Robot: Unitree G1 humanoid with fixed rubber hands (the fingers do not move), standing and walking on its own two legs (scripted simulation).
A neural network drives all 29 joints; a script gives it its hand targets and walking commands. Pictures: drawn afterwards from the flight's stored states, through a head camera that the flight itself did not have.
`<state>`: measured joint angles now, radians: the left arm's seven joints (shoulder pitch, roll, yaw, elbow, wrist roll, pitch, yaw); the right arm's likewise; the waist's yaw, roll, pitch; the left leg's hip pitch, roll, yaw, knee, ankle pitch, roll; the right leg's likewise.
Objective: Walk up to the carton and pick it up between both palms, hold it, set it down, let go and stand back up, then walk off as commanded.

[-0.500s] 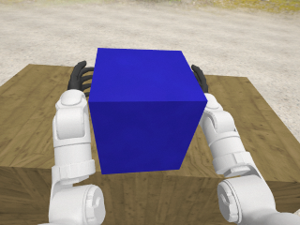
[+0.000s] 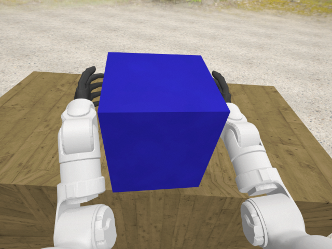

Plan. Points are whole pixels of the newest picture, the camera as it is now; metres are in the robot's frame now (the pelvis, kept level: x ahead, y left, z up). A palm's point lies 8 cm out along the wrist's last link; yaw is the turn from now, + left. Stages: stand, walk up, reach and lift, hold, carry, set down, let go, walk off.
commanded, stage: hold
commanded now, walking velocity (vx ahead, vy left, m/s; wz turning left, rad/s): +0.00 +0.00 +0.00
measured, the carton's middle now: (156, 124) +0.34 +0.00 +0.18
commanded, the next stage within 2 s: none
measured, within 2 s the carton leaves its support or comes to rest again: neither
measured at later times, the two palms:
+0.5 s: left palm (85, 101) +0.36 +0.15 +0.24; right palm (221, 103) +0.36 -0.15 +0.22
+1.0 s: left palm (84, 102) +0.36 +0.16 +0.23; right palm (219, 104) +0.36 -0.15 +0.22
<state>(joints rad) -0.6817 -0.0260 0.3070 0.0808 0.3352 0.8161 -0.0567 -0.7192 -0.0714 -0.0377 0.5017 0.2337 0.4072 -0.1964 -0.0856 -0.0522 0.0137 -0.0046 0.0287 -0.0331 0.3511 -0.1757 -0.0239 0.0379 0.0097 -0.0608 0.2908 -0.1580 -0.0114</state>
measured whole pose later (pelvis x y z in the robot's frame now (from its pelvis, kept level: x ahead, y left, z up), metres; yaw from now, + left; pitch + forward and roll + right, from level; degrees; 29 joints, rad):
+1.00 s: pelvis +0.00 +0.00 +0.00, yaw +0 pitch -9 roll -1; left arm -0.68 -0.03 0.31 0.09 0.33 0.81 -0.05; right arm -0.72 -0.08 -0.04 0.51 0.24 0.41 -0.20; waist -0.08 -0.05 0.00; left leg -0.01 0.02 -0.03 0.36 -0.18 -0.02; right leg 0.03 0.01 -0.05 0.29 -0.16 -0.01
